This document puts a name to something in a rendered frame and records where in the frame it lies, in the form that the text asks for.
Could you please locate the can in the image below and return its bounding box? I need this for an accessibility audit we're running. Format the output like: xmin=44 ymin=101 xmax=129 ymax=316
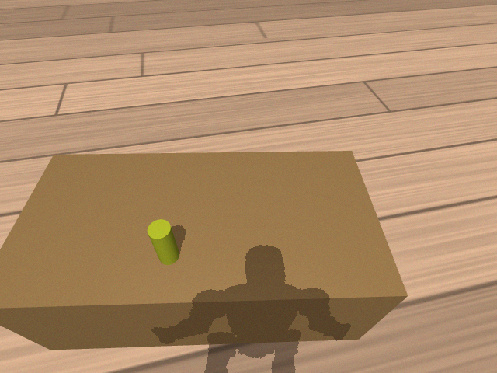
xmin=148 ymin=219 xmax=179 ymax=265

